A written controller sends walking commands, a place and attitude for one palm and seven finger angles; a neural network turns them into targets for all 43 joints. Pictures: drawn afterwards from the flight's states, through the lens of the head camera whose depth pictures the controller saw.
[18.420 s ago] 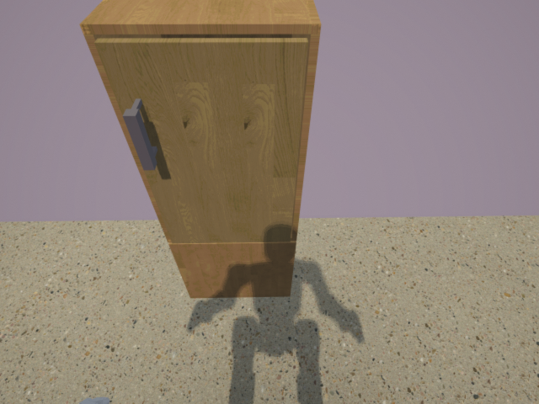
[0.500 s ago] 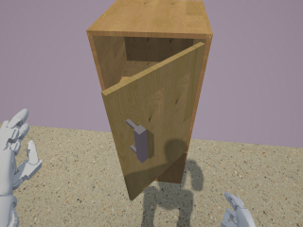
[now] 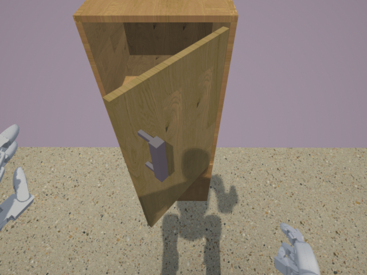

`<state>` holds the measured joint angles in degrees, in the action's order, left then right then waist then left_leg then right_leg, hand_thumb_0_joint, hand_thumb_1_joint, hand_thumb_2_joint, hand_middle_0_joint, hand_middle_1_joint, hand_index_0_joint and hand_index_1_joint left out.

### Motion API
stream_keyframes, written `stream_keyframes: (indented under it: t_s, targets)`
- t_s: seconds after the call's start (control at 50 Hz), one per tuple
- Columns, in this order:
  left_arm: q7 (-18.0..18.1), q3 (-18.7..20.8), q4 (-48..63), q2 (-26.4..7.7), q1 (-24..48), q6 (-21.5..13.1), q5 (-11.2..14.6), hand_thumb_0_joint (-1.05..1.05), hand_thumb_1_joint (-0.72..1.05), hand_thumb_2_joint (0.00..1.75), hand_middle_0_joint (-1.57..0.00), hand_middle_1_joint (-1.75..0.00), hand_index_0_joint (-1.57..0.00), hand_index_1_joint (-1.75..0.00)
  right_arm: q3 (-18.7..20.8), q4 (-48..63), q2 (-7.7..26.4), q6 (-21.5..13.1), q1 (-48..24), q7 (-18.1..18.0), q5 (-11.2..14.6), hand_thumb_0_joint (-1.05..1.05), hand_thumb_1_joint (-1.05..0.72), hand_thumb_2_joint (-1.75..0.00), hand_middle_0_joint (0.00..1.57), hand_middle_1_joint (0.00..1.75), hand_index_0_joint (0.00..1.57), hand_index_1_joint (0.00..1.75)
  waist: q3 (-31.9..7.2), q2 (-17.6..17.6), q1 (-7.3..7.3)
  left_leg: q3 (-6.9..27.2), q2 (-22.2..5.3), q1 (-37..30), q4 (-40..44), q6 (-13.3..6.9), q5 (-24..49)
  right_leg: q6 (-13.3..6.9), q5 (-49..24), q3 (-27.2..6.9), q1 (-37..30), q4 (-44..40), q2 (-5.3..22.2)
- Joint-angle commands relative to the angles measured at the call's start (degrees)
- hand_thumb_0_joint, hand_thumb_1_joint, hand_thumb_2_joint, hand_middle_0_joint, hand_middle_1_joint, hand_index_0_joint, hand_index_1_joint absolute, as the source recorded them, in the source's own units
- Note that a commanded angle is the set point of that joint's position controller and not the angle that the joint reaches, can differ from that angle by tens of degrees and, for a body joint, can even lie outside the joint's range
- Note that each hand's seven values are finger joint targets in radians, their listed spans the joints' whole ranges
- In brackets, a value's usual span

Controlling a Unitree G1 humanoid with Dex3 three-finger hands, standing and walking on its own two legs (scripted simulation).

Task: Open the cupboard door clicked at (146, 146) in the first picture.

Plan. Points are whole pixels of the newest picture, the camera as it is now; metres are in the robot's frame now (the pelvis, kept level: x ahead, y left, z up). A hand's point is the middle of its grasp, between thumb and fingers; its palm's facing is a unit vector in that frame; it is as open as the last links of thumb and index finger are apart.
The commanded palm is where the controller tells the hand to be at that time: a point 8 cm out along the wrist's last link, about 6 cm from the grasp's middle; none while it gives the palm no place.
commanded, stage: step back with the hand held close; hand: left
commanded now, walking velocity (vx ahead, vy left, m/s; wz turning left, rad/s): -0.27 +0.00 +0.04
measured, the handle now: (152, 156) +0.35 +0.10 +0.07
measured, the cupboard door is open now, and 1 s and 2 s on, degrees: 50 50 50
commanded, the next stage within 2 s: stop stepping back and stand still in 0.86 s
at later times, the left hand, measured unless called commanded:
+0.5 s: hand out of the picture +0.12 +0.27 +0.15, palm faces +0.47 -0.76 -0.45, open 7.4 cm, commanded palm +0.05 +0.31 +0.18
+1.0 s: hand out of the picture +0.07 +0.23 +0.15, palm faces +0.24 -0.81 -0.54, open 7.4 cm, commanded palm -0.01 +0.28 +0.18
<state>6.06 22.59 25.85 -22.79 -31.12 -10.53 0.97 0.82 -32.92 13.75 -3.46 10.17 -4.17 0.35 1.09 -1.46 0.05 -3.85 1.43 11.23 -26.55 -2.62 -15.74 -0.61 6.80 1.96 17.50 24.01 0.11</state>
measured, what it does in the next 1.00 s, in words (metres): walks backwards: right foot, then left foot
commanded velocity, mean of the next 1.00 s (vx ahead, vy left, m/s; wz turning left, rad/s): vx -0.31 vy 0.00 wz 0.03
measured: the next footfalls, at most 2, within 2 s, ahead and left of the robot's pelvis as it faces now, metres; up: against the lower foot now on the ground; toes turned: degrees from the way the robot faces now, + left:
right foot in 0.74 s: -0.20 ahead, -0.11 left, +0.00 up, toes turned -2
left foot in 0.94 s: -0.09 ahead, +0.08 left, +0.00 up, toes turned -2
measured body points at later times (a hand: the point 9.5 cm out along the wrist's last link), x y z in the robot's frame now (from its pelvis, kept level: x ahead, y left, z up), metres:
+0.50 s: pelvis -0.07 +0.01 -0.02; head -0.06 +0.03 +0.43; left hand +0.09 +0.31 +0.18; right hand +0.09 -0.23 -0.10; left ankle -0.02 +0.08 -0.74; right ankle +0.02 -0.12 -0.72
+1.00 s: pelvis -0.17 -0.01 +0.00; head -0.12 +0.02 +0.44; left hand +0.05 +0.27 +0.18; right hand +0.00 -0.27 -0.06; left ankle -0.13 +0.08 -0.74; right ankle -0.18 -0.13 -0.73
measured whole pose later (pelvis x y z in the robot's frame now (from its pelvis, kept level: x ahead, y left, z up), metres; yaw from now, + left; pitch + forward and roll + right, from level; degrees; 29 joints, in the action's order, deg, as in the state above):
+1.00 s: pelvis -0.17 -0.01 +0.00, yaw -4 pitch +3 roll +0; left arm 6.2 26.1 32.5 -29.0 -32.0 -12.5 1.4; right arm 1.0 -33.2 11.4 -6.1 7.7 -4.6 0.3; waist 2.7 4.9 -1.2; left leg -2.5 1.5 20.2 -27.4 -2.6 -10.3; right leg 0.5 20.5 -1.0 20.5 36.3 -0.3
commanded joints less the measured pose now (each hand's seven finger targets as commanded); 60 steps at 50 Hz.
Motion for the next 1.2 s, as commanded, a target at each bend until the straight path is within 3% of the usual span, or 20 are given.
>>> stream_keyframes:
  t_s: [0.0, 0.18, 0.24, 0.3, 0.34, 0.4, 0.44, 0.48, 0.58, 0.68, 0.74, 0.78, 0.84, 0.88, 0.94, 0.96, 1.02, 1.1, 1.16, 1.18]
  targets:
    - [2.36, 9.76, 12.82, -10.95, -0.19, -3.95, 0.42, 0.0, 0.9, 0.9, -0.2, -0.3, -0.2, -0.3, 2.56, 10.1, 6.15, -2.42, -4.99, -0.72, -0.2, 0.0, -0.9, -0.9, 0.2, 0.3, 0.2, 0.3, -9.53, -0.65, 1.01, 8.02, -6.38, 6.79, 4.31, 1.1, 13.75, -0.78, -13.75, -7.04, -10.27, 3.86, 4.63]
    - [5.17, 9.03, 14.81, -8.36, 3.04, -4.61, -2.55, 0.0, 0.9, 0.9, -0.2, -0.3, -0.2, -0.3, 3.49, 10.69, 6.63, -3.54, -2.49, -2.34, -2.96, 0.0, -0.9, -0.9, 0.2, 0.3, 0.2, 0.3, -3.21, -4.4, -0.34, 13.38, -12.3, 26.92, 8.96, -2.94, -7.86, 0.29, 1.5, -5.17, -13.42, 17.74, 0.77]
    - [5.44, 9.0, 15.14, -8.35, 4.57, -5.27, -2.5, 0.0, 0.9, 0.9, -0.2, -0.3, -0.2, -0.3, 3.51, 10.31, 6.15, -3.64, -0.71, -2.34, -2.8, 0.0, -0.9, -0.9, 0.2, 0.3, 0.2, 0.3, -4.44, 1.65, -1.4, 11.2, -7.97, 24.49, 1.32, -2.2, -12.93, -1.59, -2.85, -10.98, -9.35, 11.63, 4.24]
    - [5.07, 9.04, 15.62, -9.7, 6.24, -5.6, -1.81, 0.0, 0.9, 0.9, -0.2, -0.3, -0.2, -0.3, 3.25, 9.38, 5.39, -3.43, -0.77, -1.71, -1.51, 0.0, -0.9, -0.9, 0.2, 0.3, 0.2, 0.3, -5.25, 7.76, -1.54, 7.53, -2.4, 12.78, -12.0, -0.18, -16.32, -5.23, 12.74, -20.51, 5.38, -2.54, 11.95]
    - [4.73, 8.96, 15.53, -10.18, 5.62, -6.26, -1.03, 0.0, 0.9, 0.9, -0.2, -0.3, -0.2, -0.3, 2.13, 7.98, 3.84, -3.49, -1.34, -0.73, -0.93, 0.0, -0.9, -0.9, 0.2, 0.3, 0.2, 0.3, -6.31, 8.45, -1.31, 5.32, -1.73, 6.19, -15.21, 0.38, -9.95, -6.16, 12.47, -19.16, 9.22, -4.67, 14.39]
    - [4.54, 10.25, 17.43, -10.99, 3.48, -7.02, -0.48, 0.0, 0.9, 0.9, -0.2, -0.3, -0.2, -0.3, 2.04, 8.97, 5.11, -3.65, -2.56, -1.0, -0.79, 0.0, -0.9, -0.9, 0.2, 0.3, 0.2, 0.3, -4.37, -1.67, -0.95, 11.86, -6.81, 9.96, -0.22, -1.72, -15.65, -2.06, 15.44, -12.29, 8.43, 4.29, 7.12]
    - [5.32, 11.08, 19.11, -9.26, 4.4, -7.64, -2.07, 0.0, 0.9, 0.9, -0.2, -0.3, -0.2, -0.3, 2.3, 9.72, 6.41, -4.66, -2.81, -1.77, -2.02, 0.0, -0.9, -0.9, 0.2, 0.3, 0.2, 0.3, -2.38, -16.42, -0.96, 26.84, -20.19, 32.02, 20.19, -6.72, -33.76, 2.13, 13.43, -3.16, -7.81, 30.63, -3.97]
    - [5.8, 11.13, 17.97, -10.94, 6.2, -7.03, -2.11, 0.0, 0.9, 0.9, -0.2, -0.3, -0.2, -0.3, 2.75, 8.36, 4.2, -5.96, -2.01, -1.82, -2.32, 0.0, -0.9, -0.9, 0.2, 0.3, 0.2, 0.3, -1.8, -6.0, -1.02, 24.54, -21.18, 24.61, 16.63, -8.48, -15.57, 1.27, 18.89, -5.63, 0.17, 40.77, -3.52]
    - [4.4, 4.96, 15.16, -6.57, 5.01, -6.01, -0.27, 0.0, 0.9, 0.9, -0.2, -0.3, -0.2, -0.3, 2.15, 5.41, 4.79, -8.76, -2.57, 0.21, -1.1, 0.0, -0.9, -0.9, 0.2, 0.3, 0.2, 0.3, -5.8, -10.15, -0.35, 14.55, -16.81, 1.0, 11.42, -4.35, 10.53, 1.33, 20.43, -0.58, 4.35, 17.86, -0.94]
    - [2.94, 6.57, 16.0, -10.14, 4.94, -4.99, 0.61, 0.0, 0.9, 0.9, -0.2, -0.3, -0.2, -0.3, 1.86, 5.91, 6.01, -7.67, -5.6, 0.85, -1.31, 0.0, -0.9, -0.9, 0.2, 0.3, 0.2, 0.3, -8.02, -7.26, 1.01, 9.0, -12.78, 0.45, 8.45, -0.38, 12.8, -0.23, 3.04, -1.1, -5.3, -3.55, 0.45]
    - [2.59, 10.34, 15.09, -14.19, 3.52, -5.85, 1.7, 0.0, 0.9, 0.9, -0.2, -0.3, -0.2, -0.3, 1.53, 6.7, 3.55, -5.8, -5.36, 0.65, -0.92, 0.0, -0.9, -0.9, 0.2, 0.3, 0.2, 0.3, -10.1, 7.22, 0.43, 0.11, -3.79, -1.68, -6.54, 3.56, 3.07, -5.39, -10.58, -12.36, 2.85, -7.76, 13.04]
    - [2.61, 11.7, 16.5, -15.43, 1.35, -5.22, 1.35, 0.0, 0.9, 0.9, -0.2, -0.3, -0.2, -0.3, 1.76, 7.84, 3.03, -5.31, -6.36, 0.22, 0.53, 0.0, -0.9, -0.9, 0.2, 0.3, 0.2, 0.3, -13.62, 14.57, 1.53, 2.6, -0.78, 9.45, -20.58, 3.25, -6.14, -7.93, -33.53, -14.1, -5.93, -3.25, 17.3]
    - [2.46, 11.1, 15.57, -12.92, -2.1, -4.24, 0.44, 0.0, 0.9, 0.9, -0.2, -0.3, -0.2, -0.3, -0.08, 8.27, 1.47, -4.09, -6.39, -0.55, 0.07, 0.0, -0.9, -0.9, 0.2, 0.3, 0.2, 0.3, -10.84, 9.12, 0.54, 1.73, -2.04, 14.78, -12.11, 3.31, -5.04, -6.31, -48.82, -8.52, -13.07, 2.8, 14.82]
    - [2.21, 10.43, 16.9, -12.83, -1.42, -4.18, 0.73, 0.0, 0.9, 0.9, -0.2, -0.3, -0.2, -0.3, 0.45, 7.78, 3.48, -3.67, -6.11, -1.48, 0.0, 0.0, -0.9, -0.9, 0.2, 0.3, 0.2, 0.3, -9.21, 1.4, -0.25, 2.59, -2.68, 6.71, 3.89, 3.16, 14.5, -1.86, -38.62, -4.64, -9.57, 7.06, 8.88]
    - [1.84, 12.19, 18.42, -14.82, -5.22, -6.31, 1.66, 0.0, 0.9, 0.9, -0.2, -0.3, -0.2, -0.3, 3.21, 8.2, 5.84, -6.06, -3.15, -0.5, -0.1, 0.0, -0.9, -0.9, 0.2, 0.3, 0.2, 0.3, -18.04, -11.64, 1.3, 16.37, -17.72, -10.99, 5.34, -3.05, 59.55, 0.95, 16.98, -3.01, 1.93, 19.74, -1.49]
    - [1.37, 12.39, 18.91, -14.23, -8.81, -6.38, 1.74, 0.0, 0.9, 0.9, -0.2, -0.3, -0.2, -0.3, 3.03, 7.96, 5.55, -7.39, -3.24, -0.04, -1.16, 0.0, -0.9, -0.9, 0.2, 0.3, 0.2, 0.3, -17.56, -16.23, 1.89, 16.72, -17.9, -11.13, 6.69, -3.52, 54.09, 0.97, 23.18, -3.47, 4.33, 24.19, -1.76]
    - [2.79, 10.3, 21.6, -11.96, -7.67, -5.1, 1.54, 0.0, 0.9, 0.9, -0.2, -0.3, -0.2, -0.3, 2.6, 7.32, 5.42, -8.11, -1.19, 0.64, -0.21, 0.0, -0.9, -0.9, 0.2, 0.3, 0.2, 0.3, -13.36, -9.02, -0.14, 13.4, -15.2, -8.45, 6.48, -4.28, 37.69, 1.59, 17.39, -1.73, 2.95, 18.66, -0.65]
    - [3.84, 10.83, 17.94, -12.54, -6.34, -3.06, 1.43, 0.0, 0.9, 0.9, -0.2, -0.3, -0.2, -0.3, 1.76, 8.47, 6.07, -7.23, -4.08, -0.43, -0.01, 0.0, -0.9, -0.9, 0.2, 0.3, 0.2, 0.3, -4.58, -7.63, -0.29, 9.23, -10.04, 13.66, 13.02, -0.69, -12.41, 0.53, 15.11, 1.7, -12.33, 1.29, 0.1]
    - [3.85, 11.01, 16.47, -14.48, 1.72, -3.04, 1.2, 0.0, 0.9, 0.9, -0.2, -0.3, -0.2, -0.3, 2.54, 7.24, 5.76, -5.36, -4.37, -0.66, -0.78, 0.0, -0.9, -0.9, 0.2, 0.3, 0.2, 0.3, -1.88, 11.42, -0.48, 5.62, -1.46, 7.74, -22.76, 3.96, -5.95, -9.75, 37.01, -24.84, 10.44, -19.03, 20.55]
    - [3.77, 9.95, 16.24, -13.27, 4.21, -3.0, 0.87, 0.0, 0.9, 0.9, -0.2, -0.3, -0.2, -0.3, 2.52, 5.53, 4.99, -5.43, -3.11, -0.86, -0.6, 0.0, -0.9, -0.9, 0.2, 0.3, 0.2, 0.3, -2.32, 13.77, -0.61, 5.95, -2.4, 8.91, -29.62, 3.41, -5.19, -9.83, 33.95, -23.06, 10.54, -17.46, 19.87]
